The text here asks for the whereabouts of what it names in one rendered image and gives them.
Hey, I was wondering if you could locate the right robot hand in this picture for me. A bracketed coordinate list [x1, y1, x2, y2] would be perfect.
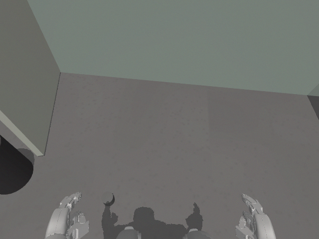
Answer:
[236, 194, 276, 239]

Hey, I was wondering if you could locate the left robot hand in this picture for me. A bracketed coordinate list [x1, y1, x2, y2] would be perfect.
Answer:
[45, 192, 89, 239]

